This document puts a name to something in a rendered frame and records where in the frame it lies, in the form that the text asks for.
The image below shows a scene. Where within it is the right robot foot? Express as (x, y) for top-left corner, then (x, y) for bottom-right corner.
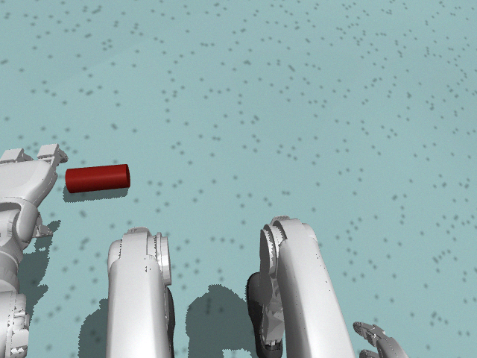
(247, 272), (282, 358)

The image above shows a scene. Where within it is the right robot hand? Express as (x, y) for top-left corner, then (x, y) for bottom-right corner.
(353, 322), (409, 358)

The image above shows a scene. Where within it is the can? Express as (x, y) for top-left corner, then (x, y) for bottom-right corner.
(65, 164), (130, 193)

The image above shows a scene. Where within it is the left robot hand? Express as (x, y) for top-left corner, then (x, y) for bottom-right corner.
(0, 143), (68, 238)

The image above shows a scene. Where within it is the left robot arm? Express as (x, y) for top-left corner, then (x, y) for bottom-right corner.
(0, 197), (39, 358)

